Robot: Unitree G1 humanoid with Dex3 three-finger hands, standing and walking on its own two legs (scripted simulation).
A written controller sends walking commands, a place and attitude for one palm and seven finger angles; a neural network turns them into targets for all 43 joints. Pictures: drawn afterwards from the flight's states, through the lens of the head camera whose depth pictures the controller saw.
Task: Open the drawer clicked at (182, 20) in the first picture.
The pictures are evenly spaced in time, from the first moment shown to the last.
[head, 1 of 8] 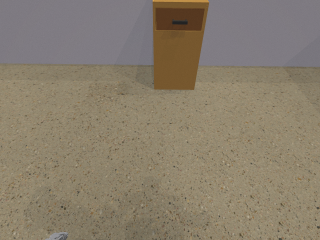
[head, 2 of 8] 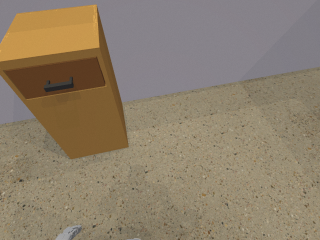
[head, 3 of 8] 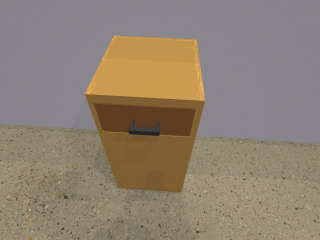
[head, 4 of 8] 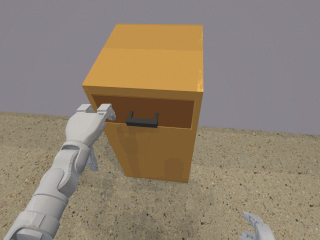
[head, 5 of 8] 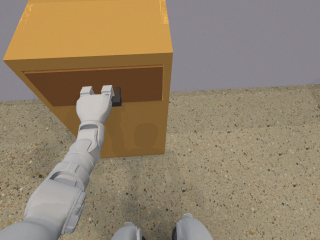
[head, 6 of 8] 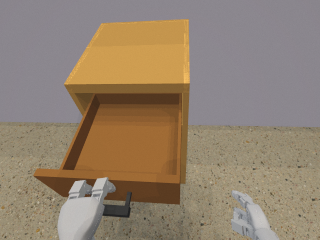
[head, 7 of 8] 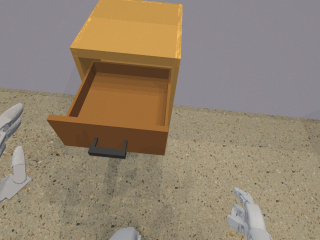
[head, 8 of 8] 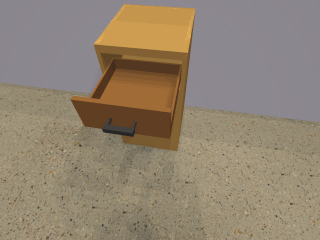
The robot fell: no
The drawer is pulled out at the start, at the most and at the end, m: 0.00 0.30 0.30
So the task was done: yes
